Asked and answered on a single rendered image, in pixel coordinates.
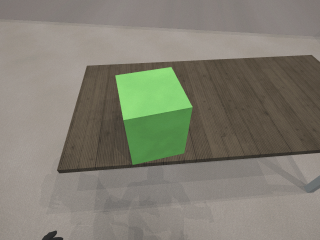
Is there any table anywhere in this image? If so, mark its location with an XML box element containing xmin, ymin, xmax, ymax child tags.
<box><xmin>57</xmin><ymin>55</ymin><xmax>320</xmax><ymax>193</ymax></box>

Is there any left robot hand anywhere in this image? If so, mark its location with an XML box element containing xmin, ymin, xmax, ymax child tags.
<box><xmin>42</xmin><ymin>230</ymin><xmax>63</xmax><ymax>240</ymax></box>

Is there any carton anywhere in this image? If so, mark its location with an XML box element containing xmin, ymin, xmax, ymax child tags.
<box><xmin>115</xmin><ymin>67</ymin><xmax>193</xmax><ymax>165</ymax></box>

